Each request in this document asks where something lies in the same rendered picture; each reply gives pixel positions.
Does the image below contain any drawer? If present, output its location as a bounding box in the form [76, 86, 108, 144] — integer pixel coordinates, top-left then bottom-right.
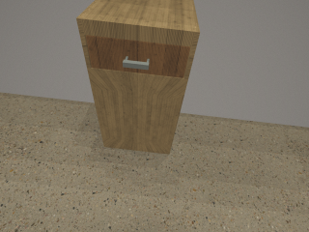
[85, 35, 190, 78]

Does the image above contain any cabinet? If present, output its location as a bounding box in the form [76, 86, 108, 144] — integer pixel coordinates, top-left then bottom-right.
[76, 0, 200, 155]

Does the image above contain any handle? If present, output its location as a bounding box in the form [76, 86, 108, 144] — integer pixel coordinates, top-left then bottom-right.
[123, 56, 150, 70]

